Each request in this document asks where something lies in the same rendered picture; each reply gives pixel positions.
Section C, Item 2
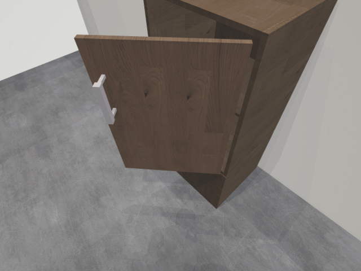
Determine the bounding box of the handle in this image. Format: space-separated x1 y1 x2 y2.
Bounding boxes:
93 75 117 124

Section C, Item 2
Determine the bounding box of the cupboard door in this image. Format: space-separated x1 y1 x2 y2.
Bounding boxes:
74 34 253 174

